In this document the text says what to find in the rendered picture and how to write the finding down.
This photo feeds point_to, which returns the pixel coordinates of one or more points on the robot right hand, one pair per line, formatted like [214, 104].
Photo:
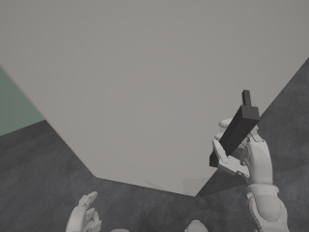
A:
[254, 152]

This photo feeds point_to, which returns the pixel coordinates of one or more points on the right robot forearm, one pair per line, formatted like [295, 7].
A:
[266, 212]

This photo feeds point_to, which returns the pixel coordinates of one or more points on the fridge door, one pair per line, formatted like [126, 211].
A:
[137, 88]

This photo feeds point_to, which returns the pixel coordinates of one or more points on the handle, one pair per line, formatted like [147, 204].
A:
[246, 118]

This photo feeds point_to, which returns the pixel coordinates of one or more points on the robot left hand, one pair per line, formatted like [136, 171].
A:
[79, 217]

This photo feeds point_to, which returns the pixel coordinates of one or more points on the robot right thigh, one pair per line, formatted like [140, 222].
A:
[196, 227]

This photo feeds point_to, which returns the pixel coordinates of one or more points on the robot right shin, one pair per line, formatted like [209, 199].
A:
[196, 221]

